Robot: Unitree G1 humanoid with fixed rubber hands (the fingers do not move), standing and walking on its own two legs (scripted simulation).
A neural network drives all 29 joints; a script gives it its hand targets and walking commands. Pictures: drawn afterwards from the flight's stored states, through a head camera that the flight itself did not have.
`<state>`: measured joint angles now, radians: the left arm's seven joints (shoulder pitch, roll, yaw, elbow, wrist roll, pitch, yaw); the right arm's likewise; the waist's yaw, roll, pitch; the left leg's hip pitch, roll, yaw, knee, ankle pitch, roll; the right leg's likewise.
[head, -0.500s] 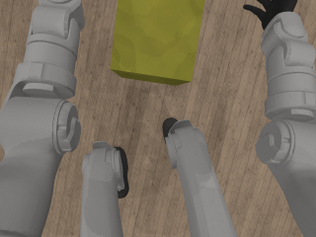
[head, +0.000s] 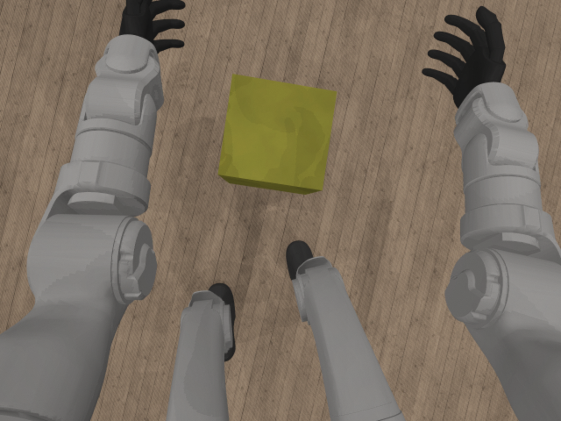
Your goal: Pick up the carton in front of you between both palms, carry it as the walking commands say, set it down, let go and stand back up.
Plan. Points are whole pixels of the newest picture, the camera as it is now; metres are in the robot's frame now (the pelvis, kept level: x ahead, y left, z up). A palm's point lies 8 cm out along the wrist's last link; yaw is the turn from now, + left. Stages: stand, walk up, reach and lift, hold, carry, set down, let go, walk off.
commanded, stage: let go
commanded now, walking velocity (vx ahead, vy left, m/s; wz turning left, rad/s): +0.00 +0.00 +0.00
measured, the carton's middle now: (274, 144) +0.50 -0.11 -0.49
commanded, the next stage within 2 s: stand in 1.46 s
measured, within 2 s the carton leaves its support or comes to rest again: neither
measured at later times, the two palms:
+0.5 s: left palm (73, 186) +0.42 +0.11 +0.01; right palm (555, 182) +0.33 -0.30 +0.02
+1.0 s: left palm out of the picture +0.30 +0.23 +0.09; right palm out of the picture +0.24 -0.22 +0.09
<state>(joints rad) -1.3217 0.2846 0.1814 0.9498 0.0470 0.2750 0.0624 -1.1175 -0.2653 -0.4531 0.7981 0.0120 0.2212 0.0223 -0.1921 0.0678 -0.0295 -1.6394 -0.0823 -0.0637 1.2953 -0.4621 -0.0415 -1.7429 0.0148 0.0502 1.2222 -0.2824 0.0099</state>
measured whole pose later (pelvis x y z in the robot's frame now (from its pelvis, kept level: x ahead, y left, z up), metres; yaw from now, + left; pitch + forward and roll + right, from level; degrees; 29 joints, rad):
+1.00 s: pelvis +0.10 +0.02 +0.16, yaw -4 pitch +2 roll -1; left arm 0.17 0.18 0.06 0.49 0.03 0.04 -0.02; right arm 0.23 -0.21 -0.03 0.42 0.01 0.06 0.07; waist -0.02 0.01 0.05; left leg -0.16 -0.02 -0.06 0.46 -0.34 0.02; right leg -0.27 0.03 0.07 0.43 -0.20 0.02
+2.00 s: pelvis +0.09 -0.02 +0.15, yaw -3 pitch -2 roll +0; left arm 0.21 0.26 0.07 0.79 0.03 -0.01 0.02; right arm 0.25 -0.32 -0.06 0.71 -0.02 -0.01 -0.02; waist 0.00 0.05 0.03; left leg -0.12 0.01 -0.08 0.51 -0.36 -0.03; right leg -0.25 0.04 0.03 0.55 -0.26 -0.03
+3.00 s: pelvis +0.07 +0.00 +0.16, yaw -6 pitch -3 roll +1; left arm 0.17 0.32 0.04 0.93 0.01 -0.01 0.02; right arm 0.22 -0.36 -0.04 0.85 -0.01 -0.01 -0.02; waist 0.00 0.02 0.04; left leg -0.09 0.00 -0.02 0.44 -0.31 -0.02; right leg -0.24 0.04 0.09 0.48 -0.18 -0.01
